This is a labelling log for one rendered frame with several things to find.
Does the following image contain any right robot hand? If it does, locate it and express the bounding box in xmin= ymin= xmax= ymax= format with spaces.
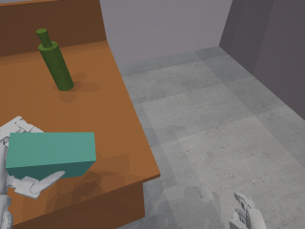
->
xmin=229 ymin=191 xmax=267 ymax=229

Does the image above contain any left robot hand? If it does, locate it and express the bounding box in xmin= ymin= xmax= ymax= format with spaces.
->
xmin=0 ymin=116 xmax=66 ymax=199

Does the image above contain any left robot forearm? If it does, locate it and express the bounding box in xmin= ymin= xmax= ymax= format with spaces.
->
xmin=0 ymin=195 xmax=13 ymax=229

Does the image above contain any table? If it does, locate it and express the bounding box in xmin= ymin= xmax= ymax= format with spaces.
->
xmin=0 ymin=0 xmax=161 ymax=229

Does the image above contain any sponge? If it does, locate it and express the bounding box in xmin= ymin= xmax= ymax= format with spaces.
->
xmin=6 ymin=132 xmax=96 ymax=181

